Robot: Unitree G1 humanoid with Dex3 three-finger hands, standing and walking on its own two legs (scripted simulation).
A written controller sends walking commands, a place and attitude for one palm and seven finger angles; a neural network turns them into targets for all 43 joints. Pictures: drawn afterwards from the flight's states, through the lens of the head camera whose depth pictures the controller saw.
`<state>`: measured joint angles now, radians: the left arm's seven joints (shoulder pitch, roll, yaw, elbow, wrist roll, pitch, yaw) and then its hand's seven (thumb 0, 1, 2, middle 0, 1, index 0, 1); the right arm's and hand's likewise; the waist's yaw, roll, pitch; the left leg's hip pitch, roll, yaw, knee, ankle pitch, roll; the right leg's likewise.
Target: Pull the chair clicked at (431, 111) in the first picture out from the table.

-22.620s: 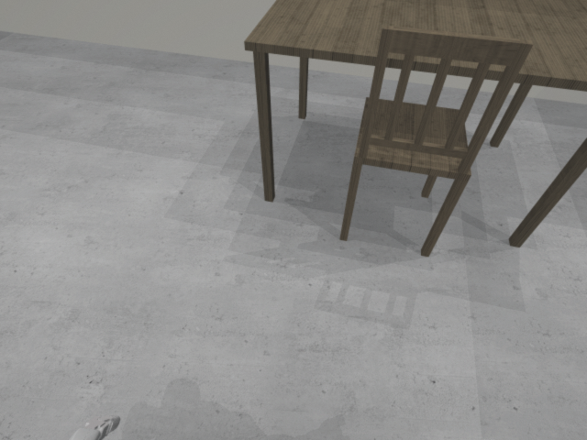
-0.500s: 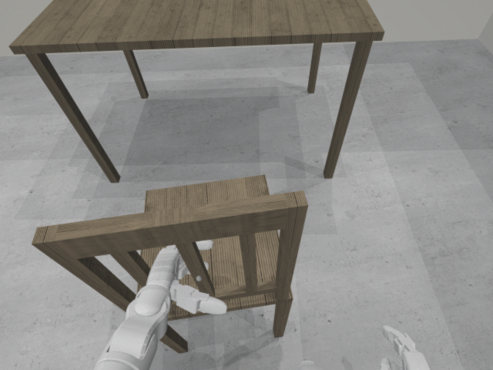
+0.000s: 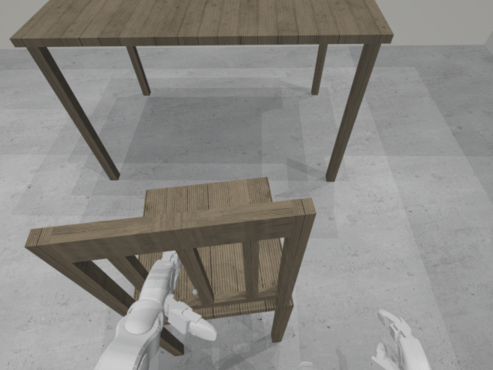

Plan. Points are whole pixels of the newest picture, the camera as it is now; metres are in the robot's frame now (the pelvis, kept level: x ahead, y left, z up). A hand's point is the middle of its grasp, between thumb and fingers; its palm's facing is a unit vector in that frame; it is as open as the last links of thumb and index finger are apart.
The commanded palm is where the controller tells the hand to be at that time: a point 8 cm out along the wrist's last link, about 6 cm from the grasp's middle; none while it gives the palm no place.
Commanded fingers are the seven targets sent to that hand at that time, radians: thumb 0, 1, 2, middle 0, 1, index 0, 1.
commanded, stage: draw the fingers out of the gap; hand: left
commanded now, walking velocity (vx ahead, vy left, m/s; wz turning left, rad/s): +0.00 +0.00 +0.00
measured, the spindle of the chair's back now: (198, 276) +0.29 +0.09 -0.04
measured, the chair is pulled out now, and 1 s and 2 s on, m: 0.62 0.62 0.62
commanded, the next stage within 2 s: draw the hand back to the body in 0.66 s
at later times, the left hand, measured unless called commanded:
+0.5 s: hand (181, 356) +0.16 +0.10 -0.03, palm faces -0.12 -0.98 -0.13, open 17.5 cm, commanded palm +0.15 +0.15 -0.01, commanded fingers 0.00 -0.55 0.20 0.00 0.00 0.00 0.00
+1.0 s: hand (151, 358) +0.15 +0.13 +0.04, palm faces +0.06 -1.00 +0.01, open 17.5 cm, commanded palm +0.11 +0.19 +0.03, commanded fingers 0.00 -0.55 0.20 0.00 0.00 0.00 0.00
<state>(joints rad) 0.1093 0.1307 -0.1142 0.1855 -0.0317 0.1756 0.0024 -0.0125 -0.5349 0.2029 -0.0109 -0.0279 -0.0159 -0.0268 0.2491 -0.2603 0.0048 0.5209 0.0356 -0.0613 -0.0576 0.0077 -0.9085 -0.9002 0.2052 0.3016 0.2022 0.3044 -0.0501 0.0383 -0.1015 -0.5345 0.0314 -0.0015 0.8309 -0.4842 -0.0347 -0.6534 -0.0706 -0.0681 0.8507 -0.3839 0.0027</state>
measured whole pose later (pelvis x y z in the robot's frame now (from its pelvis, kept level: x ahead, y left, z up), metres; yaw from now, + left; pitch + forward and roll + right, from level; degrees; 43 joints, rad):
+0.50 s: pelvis +0.00 +0.01 -0.02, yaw +1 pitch +11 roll +0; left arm 0.54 0.15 -0.23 -0.21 0.03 0.20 0.04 -0.01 -0.54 0.20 -0.01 0.00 -0.01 0.00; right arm 0.26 -0.23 0.02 0.42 0.03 -0.10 -0.08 0.01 -0.91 -0.90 0.21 0.30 0.20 0.30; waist -0.03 0.05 -0.13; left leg -0.62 0.01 -0.02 0.97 -0.55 -0.02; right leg -0.72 -0.09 -0.08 0.96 -0.43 0.02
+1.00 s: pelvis -0.02 +0.01 -0.04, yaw +1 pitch +14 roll -1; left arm 0.73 0.13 -0.15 -0.44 -0.09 -0.24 0.02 -0.01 -0.54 0.20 0.00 0.00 -0.01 0.00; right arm 0.25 -0.21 -0.02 0.43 0.04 -0.16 -0.06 0.01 -0.91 -0.90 0.21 0.30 0.20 0.30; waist 0.01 0.02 -0.16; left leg -0.78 0.02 -0.03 1.15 -0.61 -0.02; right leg -0.87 -0.09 -0.08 1.11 -0.48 0.01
